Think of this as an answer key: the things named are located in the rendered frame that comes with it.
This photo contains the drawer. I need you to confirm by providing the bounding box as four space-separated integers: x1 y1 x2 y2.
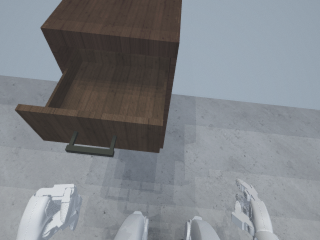
15 48 169 153

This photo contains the robot left thigh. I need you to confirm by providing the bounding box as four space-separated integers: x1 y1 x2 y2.
113 214 149 240

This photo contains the robot thigh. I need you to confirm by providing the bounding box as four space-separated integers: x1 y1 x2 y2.
113 214 149 240
184 219 220 240

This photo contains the handle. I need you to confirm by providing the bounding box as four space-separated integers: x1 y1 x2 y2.
65 131 117 158

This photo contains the left robot hand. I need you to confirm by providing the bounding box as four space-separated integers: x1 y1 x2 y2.
16 184 83 240

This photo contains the robot right thigh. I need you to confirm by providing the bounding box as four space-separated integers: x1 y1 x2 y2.
184 219 220 240

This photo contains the cabinet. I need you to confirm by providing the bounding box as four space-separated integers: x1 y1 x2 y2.
40 0 182 149

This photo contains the right robot hand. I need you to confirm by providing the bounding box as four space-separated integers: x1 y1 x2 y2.
231 178 273 237

